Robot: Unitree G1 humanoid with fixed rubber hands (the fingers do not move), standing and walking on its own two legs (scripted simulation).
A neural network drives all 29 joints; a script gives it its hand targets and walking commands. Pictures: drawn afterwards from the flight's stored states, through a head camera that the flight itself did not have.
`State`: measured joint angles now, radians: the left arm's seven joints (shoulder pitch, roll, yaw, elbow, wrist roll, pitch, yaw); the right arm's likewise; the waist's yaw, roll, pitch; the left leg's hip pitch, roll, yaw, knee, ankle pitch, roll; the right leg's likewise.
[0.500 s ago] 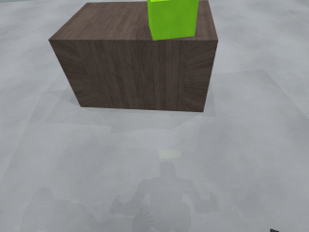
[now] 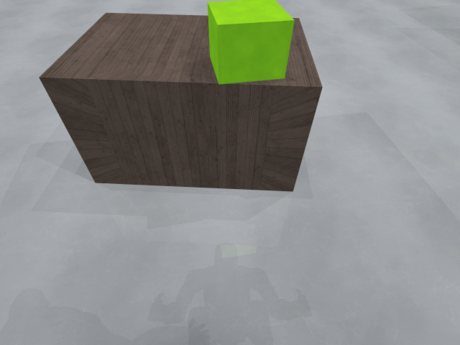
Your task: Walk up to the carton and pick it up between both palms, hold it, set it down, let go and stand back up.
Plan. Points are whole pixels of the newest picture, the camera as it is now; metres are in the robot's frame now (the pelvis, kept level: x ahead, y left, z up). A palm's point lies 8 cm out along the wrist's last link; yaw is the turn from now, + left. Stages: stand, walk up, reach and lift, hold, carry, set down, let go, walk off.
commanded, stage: walk up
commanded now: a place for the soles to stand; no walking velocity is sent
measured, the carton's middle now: (246, 40) +1.21 -0.08 +0.01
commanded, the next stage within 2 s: none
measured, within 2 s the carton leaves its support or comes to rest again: neither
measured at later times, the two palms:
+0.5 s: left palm (98, 307) +0.22 +0.26 -0.08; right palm (418, 302) +0.23 -0.37 -0.11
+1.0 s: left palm (130, 235) +0.38 +0.23 -0.09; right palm (401, 252) +0.34 -0.39 -0.12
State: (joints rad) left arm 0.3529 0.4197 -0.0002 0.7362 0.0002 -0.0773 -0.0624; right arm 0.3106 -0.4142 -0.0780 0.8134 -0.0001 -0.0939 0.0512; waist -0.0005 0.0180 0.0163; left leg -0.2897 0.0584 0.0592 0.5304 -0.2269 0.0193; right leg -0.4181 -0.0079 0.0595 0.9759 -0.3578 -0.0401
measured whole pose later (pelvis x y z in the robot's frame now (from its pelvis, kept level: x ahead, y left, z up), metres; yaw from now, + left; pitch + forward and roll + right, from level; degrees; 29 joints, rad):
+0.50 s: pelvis +0.16 -0.05 +0.00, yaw -3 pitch +0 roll +1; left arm 0.41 0.42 0.00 0.74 0.00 -0.09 -0.05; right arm 0.27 -0.42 -0.07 0.81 0.00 -0.06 0.05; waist 0.00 0.03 0.02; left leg -0.46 0.06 0.06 0.81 -0.39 0.02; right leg -0.28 -0.01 0.01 0.58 -0.31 -0.03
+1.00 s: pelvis +0.30 -0.07 -0.01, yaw -4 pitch -1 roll +1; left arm 0.38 0.42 0.00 0.74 0.00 -0.09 -0.05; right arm 0.31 -0.41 -0.06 0.81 0.00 -0.05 0.05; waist 0.00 0.03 0.02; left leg -0.34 0.07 0.06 0.89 -0.44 0.04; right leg -0.38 -0.02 -0.02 0.63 -0.22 -0.03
